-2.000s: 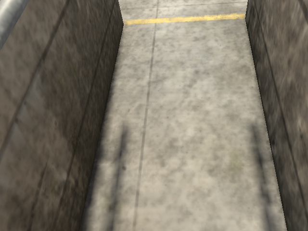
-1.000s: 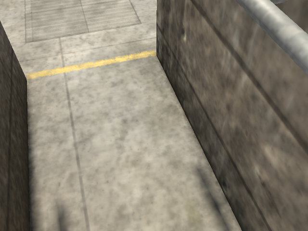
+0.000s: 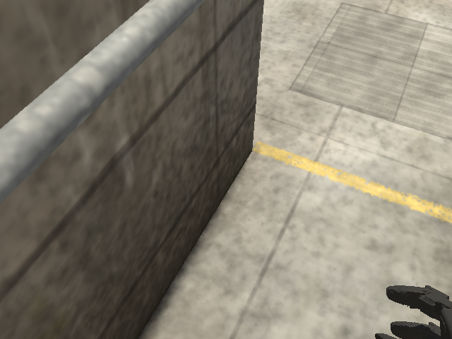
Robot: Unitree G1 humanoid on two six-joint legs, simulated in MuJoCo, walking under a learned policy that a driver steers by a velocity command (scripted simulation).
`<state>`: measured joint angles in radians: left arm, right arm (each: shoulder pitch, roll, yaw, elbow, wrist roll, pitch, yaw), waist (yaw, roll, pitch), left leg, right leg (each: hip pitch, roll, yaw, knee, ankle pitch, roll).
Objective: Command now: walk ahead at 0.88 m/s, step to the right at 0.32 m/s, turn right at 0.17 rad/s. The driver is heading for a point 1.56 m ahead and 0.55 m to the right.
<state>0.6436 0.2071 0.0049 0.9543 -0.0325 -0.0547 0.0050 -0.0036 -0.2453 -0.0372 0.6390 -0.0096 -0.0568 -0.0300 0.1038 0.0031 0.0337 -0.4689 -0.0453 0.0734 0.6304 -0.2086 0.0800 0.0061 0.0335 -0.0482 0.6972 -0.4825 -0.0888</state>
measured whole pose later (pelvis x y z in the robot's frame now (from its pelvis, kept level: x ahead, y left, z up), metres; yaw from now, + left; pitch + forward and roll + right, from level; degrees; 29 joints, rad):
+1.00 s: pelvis +0.73 -0.23 +0.01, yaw -42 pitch +0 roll +2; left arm 0.19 0.34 0.07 0.64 0.01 0.09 0.04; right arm 0.22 -0.29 -0.06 0.78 0.02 -0.03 -0.03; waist -0.07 -0.02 0.14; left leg -0.44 -0.13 -0.16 0.49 -0.03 -0.01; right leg -0.46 0.15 0.16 1.56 -0.45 0.07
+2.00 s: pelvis +1.11 -0.25 +0.03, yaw +2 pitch +0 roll -2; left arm 0.24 0.20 0.07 0.75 -0.02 0.02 -0.01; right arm 0.29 -0.24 -0.04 0.86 -0.01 -0.03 0.01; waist 0.05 -0.02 0.07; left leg -0.12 -0.04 0.16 0.41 -0.33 0.11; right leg -0.74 -0.02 0.08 1.11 -0.08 -0.03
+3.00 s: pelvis +1.72 -0.43 +0.03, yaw -34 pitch +2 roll +3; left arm 0.04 0.27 0.01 0.71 0.00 -0.03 0.02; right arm 0.30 -0.27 -0.01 0.93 -0.01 -0.08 0.01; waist -0.07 -0.01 0.09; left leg -0.30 -0.08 0.00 0.33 -0.05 0.04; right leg -0.49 -0.03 0.13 0.84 -0.35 0.06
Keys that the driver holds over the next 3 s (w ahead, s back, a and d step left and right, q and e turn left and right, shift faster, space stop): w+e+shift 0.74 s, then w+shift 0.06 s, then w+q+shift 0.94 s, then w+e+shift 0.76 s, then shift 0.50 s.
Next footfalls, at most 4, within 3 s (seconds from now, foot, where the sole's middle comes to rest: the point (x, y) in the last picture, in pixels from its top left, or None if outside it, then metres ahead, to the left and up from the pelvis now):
0.42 right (337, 335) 0.50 -0.23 -0.75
0.86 left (343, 210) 0.93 -0.28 -0.75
1.18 right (378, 267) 0.73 -0.37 -0.75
1.74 left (323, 171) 1.10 -0.21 -0.75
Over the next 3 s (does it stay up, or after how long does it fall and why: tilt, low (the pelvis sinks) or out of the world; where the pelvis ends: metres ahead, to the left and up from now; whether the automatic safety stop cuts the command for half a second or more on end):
stays up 1.72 -0.43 0.03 its command is cut before an obstacle after 0.6 s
